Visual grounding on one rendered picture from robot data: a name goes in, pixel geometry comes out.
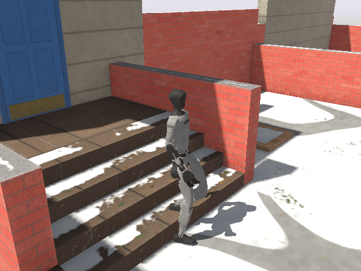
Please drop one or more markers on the robot left foot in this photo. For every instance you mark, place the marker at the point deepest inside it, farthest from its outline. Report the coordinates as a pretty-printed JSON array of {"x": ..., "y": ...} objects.
[{"x": 173, "y": 208}]

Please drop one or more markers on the right robot upper arm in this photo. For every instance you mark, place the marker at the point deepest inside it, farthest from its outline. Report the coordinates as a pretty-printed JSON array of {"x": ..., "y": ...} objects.
[{"x": 172, "y": 125}]

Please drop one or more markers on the right robot hand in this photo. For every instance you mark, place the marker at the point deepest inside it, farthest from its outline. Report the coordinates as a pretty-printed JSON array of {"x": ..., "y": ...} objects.
[{"x": 187, "y": 177}]

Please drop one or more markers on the robot right forearm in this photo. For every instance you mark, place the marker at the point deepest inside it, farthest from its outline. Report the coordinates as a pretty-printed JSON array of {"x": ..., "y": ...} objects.
[{"x": 171, "y": 151}]

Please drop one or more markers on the robot right foot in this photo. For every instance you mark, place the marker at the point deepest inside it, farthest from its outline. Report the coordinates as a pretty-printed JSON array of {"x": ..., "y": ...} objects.
[{"x": 185, "y": 239}]

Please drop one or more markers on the robot foot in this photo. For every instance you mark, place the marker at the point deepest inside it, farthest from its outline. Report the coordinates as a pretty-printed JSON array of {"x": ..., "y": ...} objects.
[
  {"x": 173, "y": 208},
  {"x": 185, "y": 239}
]

